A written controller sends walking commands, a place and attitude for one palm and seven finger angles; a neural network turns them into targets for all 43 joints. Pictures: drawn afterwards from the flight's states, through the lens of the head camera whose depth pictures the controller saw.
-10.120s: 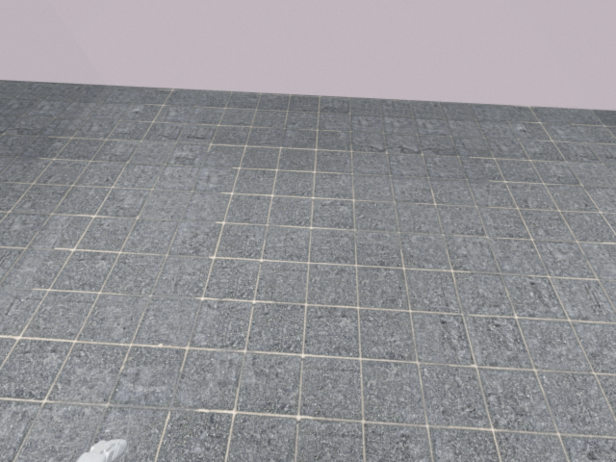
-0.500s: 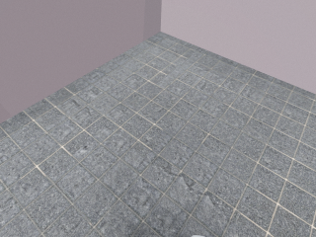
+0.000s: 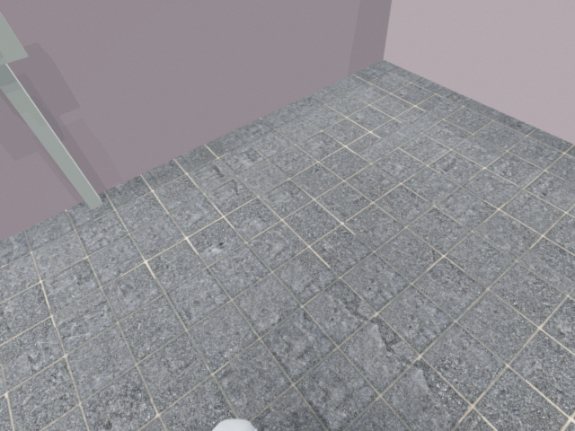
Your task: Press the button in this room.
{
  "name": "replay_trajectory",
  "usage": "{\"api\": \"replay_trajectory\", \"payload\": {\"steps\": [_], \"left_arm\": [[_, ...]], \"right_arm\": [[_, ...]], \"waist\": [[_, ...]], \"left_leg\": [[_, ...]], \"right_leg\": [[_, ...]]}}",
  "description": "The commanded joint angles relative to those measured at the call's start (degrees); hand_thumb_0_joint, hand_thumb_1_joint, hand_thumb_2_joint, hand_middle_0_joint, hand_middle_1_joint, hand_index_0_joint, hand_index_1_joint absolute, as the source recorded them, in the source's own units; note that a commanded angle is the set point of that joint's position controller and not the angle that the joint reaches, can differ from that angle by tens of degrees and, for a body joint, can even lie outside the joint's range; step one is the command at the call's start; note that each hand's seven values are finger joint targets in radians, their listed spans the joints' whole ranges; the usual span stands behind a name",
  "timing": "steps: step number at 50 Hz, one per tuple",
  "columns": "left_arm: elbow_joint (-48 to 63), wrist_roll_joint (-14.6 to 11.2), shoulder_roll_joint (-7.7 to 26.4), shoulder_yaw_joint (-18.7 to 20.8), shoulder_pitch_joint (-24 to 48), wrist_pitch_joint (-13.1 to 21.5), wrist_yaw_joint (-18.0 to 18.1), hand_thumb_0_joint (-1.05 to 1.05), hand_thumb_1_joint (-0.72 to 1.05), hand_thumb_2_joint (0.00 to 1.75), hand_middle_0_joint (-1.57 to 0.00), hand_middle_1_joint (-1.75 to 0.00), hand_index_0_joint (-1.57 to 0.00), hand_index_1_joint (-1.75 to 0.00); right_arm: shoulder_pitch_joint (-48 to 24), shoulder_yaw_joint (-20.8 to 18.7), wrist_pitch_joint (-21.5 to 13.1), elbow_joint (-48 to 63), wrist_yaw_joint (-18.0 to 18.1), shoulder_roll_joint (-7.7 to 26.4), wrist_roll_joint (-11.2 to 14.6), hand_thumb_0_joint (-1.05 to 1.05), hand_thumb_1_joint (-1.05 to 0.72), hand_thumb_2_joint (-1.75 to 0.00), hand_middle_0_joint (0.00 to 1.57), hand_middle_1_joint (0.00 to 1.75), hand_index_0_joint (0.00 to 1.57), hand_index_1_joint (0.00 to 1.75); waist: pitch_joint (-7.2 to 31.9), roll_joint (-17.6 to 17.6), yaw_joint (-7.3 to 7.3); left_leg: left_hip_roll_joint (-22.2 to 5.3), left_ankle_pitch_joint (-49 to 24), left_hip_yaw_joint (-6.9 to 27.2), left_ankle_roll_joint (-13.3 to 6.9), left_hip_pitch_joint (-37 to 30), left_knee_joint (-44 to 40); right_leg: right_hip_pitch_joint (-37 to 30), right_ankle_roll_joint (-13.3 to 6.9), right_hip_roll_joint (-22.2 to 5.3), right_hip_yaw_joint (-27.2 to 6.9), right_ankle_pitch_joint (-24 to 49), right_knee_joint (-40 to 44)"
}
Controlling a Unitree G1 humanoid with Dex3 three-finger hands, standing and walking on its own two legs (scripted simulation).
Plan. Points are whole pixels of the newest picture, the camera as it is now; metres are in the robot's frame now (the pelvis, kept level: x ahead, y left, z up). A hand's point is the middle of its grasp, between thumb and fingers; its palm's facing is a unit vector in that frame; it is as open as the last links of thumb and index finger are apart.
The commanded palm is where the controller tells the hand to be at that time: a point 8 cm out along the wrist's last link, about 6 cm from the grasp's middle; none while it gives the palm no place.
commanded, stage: turn or walk to find it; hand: left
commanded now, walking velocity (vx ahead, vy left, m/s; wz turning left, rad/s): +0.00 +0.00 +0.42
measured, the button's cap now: out of the picture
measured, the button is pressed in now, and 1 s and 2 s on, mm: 0 0 0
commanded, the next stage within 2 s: stand and wait in 0.40 s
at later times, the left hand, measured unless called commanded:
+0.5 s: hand out of the picture -0.02 +0.28 -0.17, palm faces +0.24 -0.94 -0.23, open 7.4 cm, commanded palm none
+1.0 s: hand out of the picture -0.05 +0.19 -0.16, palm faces +0.28 -0.93 -0.25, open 7.2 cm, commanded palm none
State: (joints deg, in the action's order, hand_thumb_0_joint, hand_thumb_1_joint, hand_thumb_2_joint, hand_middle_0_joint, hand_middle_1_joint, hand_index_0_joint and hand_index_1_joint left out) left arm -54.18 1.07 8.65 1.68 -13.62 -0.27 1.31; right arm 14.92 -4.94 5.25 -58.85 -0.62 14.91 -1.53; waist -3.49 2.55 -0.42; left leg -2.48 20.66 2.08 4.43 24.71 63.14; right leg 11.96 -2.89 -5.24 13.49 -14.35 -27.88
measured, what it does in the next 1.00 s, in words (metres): steps on the spot: left foot, then right foot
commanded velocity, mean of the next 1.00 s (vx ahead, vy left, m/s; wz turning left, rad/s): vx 0.00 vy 0.00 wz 0.22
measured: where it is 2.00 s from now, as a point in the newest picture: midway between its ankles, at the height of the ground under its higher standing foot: outside the picture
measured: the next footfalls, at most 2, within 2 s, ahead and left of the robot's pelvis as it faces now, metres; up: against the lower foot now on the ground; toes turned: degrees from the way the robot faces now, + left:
left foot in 0.20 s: -0.01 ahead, +0.15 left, +0.00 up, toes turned +10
right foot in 0.74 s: +0.01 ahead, -0.07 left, +0.00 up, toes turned +8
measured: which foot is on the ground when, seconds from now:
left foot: up 0.00-0.18, down 0.20-0.78, up 0.80-1.00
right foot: down 0.00-0.22, up 0.24-0.72, down 0.74-1.00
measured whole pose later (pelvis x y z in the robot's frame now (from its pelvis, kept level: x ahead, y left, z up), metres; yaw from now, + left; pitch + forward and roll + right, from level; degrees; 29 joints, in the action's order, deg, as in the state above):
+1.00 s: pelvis -0.06 +0.00 +0.00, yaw +14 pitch -3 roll +1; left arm -61.0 0.6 8.3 1.3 -12.2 0.1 1.8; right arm 17.5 -2.4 2.8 -64.6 1.5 10.1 -0.8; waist -2.4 2.7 -0.8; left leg -2.2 24.4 1.2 1.2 15.8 42.6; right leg 10.1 -3.5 -0.6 6.8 -14.8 -27.7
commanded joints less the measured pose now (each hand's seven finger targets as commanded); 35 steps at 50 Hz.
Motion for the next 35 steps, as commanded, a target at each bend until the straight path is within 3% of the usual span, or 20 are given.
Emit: {"api": "replay_trajectory", "payload": {"steps": [1,4,6,8,9,10,11,12,13,14,16,17,20,24,29,32,33,35], "left_arm": [[1.9,0.6,12.7,3.2,-4.0,0.8,0.8,0.0,0.9,0.9,-0.2,-0.3,-0.2,-0.3],[1.1,0.9,14.0,3.7,-3.7,0.5,0.6,0.0,0.9,0.9,-0.2,-0.3,-0.2,-0.3],[0.6,0.9,14.7,3.9,-3.9,0.2,0.5,0.0,0.9,0.9,-0.2,-0.3,-0.2,-0.3],[0.4,0.5,14.8,3.9,-2.5,0.0,0.3,0.0,0.9,0.9,-0.2,-0.3,-0.2,-0.3],[0.5,0.0,13.9,3.8,-1.7,-0.3,0.2,0.0,0.9,0.9,-0.2,-0.3,-0.2,-0.3],[1.8,-0.6,11.2,3.3,-2.2,-0.8,0.0,0.0,0.9,0.9,-0.2,-0.3,-0.2,-0.3],[4.0,-0.3,8.0,2.2,0.7,-1.3,-0.2,0.0,0.9,0.9,-0.2,-0.3,-0.2,-0.3],[4.3,0.0,9.6,2.3,2.9,-1.9,-0.1,0.0,0.9,0.9,-0.2,-0.3,-0.2,-0.3],[3.2,0.4,9.5,2.5,4.6,-2.5,0.1,0.0,0.9,0.9,-0.2,-0.3,-0.2,-0.3],[2.6,0.2,10.1,2.8,4.2,-2.6,-0.2,0.0,0.9,0.9,-0.2,-0.3,-0.2,-0.3],[1.1,0.1,9.9,3.0,1.6,-2.2,-0.8,0.0,0.9,0.9,-0.2,-0.3,-0.2,-0.3],[0.6,0.1,9.9,2.9,1.0,-2.0,-0.9,0.0,0.9,0.9,-0.2,-0.3,-0.2,-0.3],[0.6,0.0,9.9,2.9,1.4,-1.9,-0.6,0.0,0.9,0.9,-0.2,-0.3,-0.2,-0.3],[0.6,0.0,8.9,2.3,2.3,-1.9,-0.2,0.0,0.9,0.9,-0.2,-0.3,-0.2,-0.3],[1.1,-0.2,7.2,1.2,5.5,-1.6,0.0,0.0,0.9,0.9,-0.2,-0.3,-0.2,-0.3],[0.2,-0.5,6.0,0.7,4.6,-1.3,0.2,0.0,0.9,0.9,-0.2,-0.3,-0.2,-0.3],[-0.7,-0.6,6.0,0.6,2.7,-1.1,0.3,0.0,0.9,0.9,-0.2,-0.3,-0.2,-0.3],[-2.6,-0.6,6.0,0.5,-0.8,-0.4,0.5,0.0,0.9,0.9,-0.2,-0.3,-0.2,-0.3]], "right_arm": [[-5.5,0.1,-1.9,5.4,-0.1,1.8,0.5,0.0,-0.9,-0.9,0.2,0.3,0.2,0.3],[-6.5,0.7,-2.6,6.1,0.0,1.1,1.0,0.0,-0.9,-0.9,0.2,0.3,0.2,0.3],[-5.7,0.9,-3.0,6.1,0.1,1.0,1.2,0.0,-0.9,-0.9,0.2,0.3,0.2,0.3],[-2.7,0.9,-3.6,5.4,0.3,1.5,1.1,0.0,-0.9,-0.9,0.2,0.3,0.2,0.3],[-0.4,0.6,-4.1,4.9,0.1,2.7,1.2,0.0,-0.9,-0.9,0.2,0.3,0.2,0.3],[0.9,-0.4,-4.6,5.0,0.3,7.4,0.7,0.0,-0.9,-0.9,0.2,0.3,0.2,0.3],[2.0,-1.4,-4.3,5.2,0.7,12.1,0.5,0.0,-0.9,-0.9,0.2,0.3,0.2,0.3],[2.1,-1.3,-3.9,4.8,0.9,12.3,0.4,0.0,-0.9,-0.9,0.2,0.3,0.2,0.3],[0.4,-0.7,-4.2,4.6,1.6,10.0,0.3,0.0,-0.9,-0.9,0.2,0.3,0.2,0.3],[-2.9,-0.2,-4.2,5.3,1.9,8.9,0.4,0.0,-0.9,-0.9,0.2,0.3,0.2,0.3],[-5.9,0.4,-4.7,6.5,2.0,7.6,0.5,0.0,-0.9,-0.9,0.2,0.3,0.2,0.3],[-5.2,0.5,-5.0,6.4,2.0,7.3,0.6,0.0,-0.9,-0.9,0.2,0.3,0.2,0.3],[-2.9,0.3,-5.3,6.1,1.9,7.1,0.8,0.0,-0.9,-0.9,0.2,0.3,0.2,0.3],[-0.5,0.4,-5.6,5.1,2.2,5.6,0.8,0.0,-0.9,-0.9,0.2,0.3,0.2,0.3],[1.4,0.5,-5.5,3.4,2.4,4.6,0.3,0.0,-0.9,-0.9,0.2,0.3,0.2,0.3],[1.2,0.8,-5.5,2.2,2.5,4.2,0.1,0.0,-0.9,-0.9,0.2,0.3,0.2,0.3],[0.8,0.9,-5.5,1.8,2.4,4.1,0.2,0.0,-0.9,-0.9,0.2,0.3,0.2,0.3],[0.6,1.1,-5.6,0.9,2.4,3.1,0.6,0.0,-0.9,-0.9,0.2,0.3,0.2,0.3]], "waist": [[2.6,-12.1,3.17],[4.0,-13.3,3.65],[5.2,-13.9,3.17],[6.7,-12.2,0.91],[7.9,-7.6,-0.65],[8.1,5.1,-1.7],[5.2,16.3,-2.87],[4.8,9.9,-3.25],[2.3,11.9,-2.86],[0.8,11.3,-1.38],[0.5,7.3,0.49],[2.0,5.2,0.42],[3.3,3.0,0.06],[4.3,4.1,-0.31],[4.1,4.2,-1.52],[3.7,4.9,-0.85],[4.2,5.0,0.0],[5.4,3.0,1.61]], "left_leg": [[-0.6,4.7,-2.4,-0.1,4.0,-8.5],[-0.4,7.2,-4.8,-0.9,-0.3,-17.4],[0.3,6.0,-6.4,-1.6,-4.0,-22.2],[0.8,-1.6,-7.3,-2.3,-11.0,-32.1],[-0.2,-8.5,-5.5,-3.0,-17.7,-40.1],[-9.7,-12.4,7.6,-6.7,-24.0,-45.2],[-20.0,-26.4,19.4,-12.0,-23.4,-47.6],[-21.8,-26.2,16.8,-15.0,-19.0,-46.8],[-17.6,-25.3,14.9,-12.6,-15.3,-48.3],[-15.5,-23.4,13.0,-11.8,-14.6,-47.7],[-11.9,-26.8,8.9,-11.5,-16.0,-46.4],[-10.8,-29.8,8.1,-11.5,-17.7,-45.7],[-10.2,-33.0,8.1,-11.5,-19.8,-45.6],[-10.6,-32.0,10.1,-12.7,-21.5,-46.0],[-11.5,-32.0,12.4,-14.5,-20.7,-45.2],[-10.6,-30.7,13.0,-14.0,-17.1,-45.1],[-10.3,-29.5,12.9,-13.7,-16.4,-44.7],[-8.1,-25.7,11.3,-11.5,-13.4,-42.2]], "right_leg": [[-7.1,-4.9,-16.0,-13.4,12.2,10.5],[-7.5,-5.8,-17.0,-12.5,15.8,8.1],[-6.3,-5.4,-17.1,-11.4,17.9,6.1],[-3.4,-2.5,-15.7,-8.4,16.0,1.8],[0.9,0.4,-13.9,-5.8,12.5,-3.9],[12.1,4.3,-7.9,-2.4,-0.7,-14.0],[22.2,7.2,-2.2,-3.5,-20.9,-24.3],[19.9,6.2,-2.7,-8.3,-20.2,-29.8],[19.8,6.4,-3.1,-11.1,-16.8,-31.4],[20.5,6.7,-2.9,-11.5,-13.5,-33.9],[20.8,7.2,-1.8,-11.7,-8.4,-36.4],[20.5,7.5,-1.3,-11.6,-7.2,-36.7],[20.1,8.4,-1.0,-12.2,-5.4,-36.6],[19.1,8.5,-0.7,-13.1,-6.1,-33.5],[13.7,7.4,0.5,-12.9,-10.8,-22.1],[7.5,6.4,1.7,-12.0,-10.3,-13.7],[5.2,6.1,2.0,-11.8,-8.6,-10.1],[-2.2,5.7,2.2,-11.2,0.0,1.1]]}}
